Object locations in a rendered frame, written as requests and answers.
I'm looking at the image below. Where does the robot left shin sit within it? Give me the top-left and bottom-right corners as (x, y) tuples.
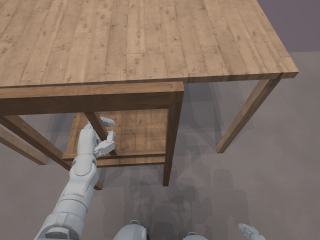
(129, 220), (141, 226)

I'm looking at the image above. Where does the left robot hand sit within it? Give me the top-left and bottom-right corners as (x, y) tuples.
(77, 117), (116, 159)

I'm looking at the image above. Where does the robot shin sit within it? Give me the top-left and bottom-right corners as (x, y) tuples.
(129, 220), (141, 226)
(187, 232), (197, 236)

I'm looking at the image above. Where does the left robot forearm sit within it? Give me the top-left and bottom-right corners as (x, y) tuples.
(34, 154), (98, 240)

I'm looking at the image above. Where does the right robot hand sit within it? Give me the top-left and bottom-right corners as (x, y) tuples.
(238, 223), (266, 240)

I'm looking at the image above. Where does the robot right shin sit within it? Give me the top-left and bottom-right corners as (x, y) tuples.
(187, 232), (197, 236)

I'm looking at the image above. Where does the chair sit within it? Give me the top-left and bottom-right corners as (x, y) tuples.
(0, 81), (185, 190)

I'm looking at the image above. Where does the table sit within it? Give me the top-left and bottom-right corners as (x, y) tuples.
(0, 0), (299, 165)

